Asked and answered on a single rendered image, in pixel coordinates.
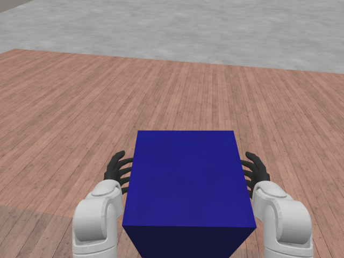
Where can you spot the carton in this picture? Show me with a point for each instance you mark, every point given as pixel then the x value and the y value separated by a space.
pixel 187 195

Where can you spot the left robot forearm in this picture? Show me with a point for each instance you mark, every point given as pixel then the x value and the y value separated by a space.
pixel 95 222

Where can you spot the right robot forearm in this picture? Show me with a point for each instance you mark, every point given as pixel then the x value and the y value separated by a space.
pixel 287 225

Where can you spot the right robot hand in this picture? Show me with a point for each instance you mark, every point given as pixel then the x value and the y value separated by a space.
pixel 258 173

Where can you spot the left robot hand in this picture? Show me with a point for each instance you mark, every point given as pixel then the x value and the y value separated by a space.
pixel 113 170

